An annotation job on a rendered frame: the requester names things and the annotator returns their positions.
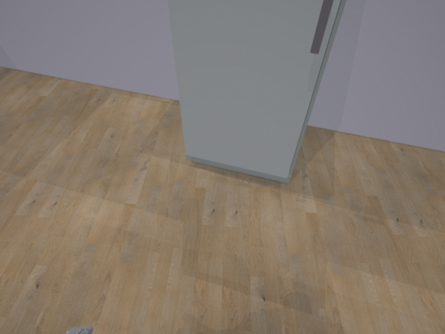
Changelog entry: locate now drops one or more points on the fridge door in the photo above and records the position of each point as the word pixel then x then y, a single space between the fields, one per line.
pixel 245 77

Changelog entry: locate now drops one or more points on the handle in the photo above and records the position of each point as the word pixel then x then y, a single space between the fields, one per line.
pixel 322 23

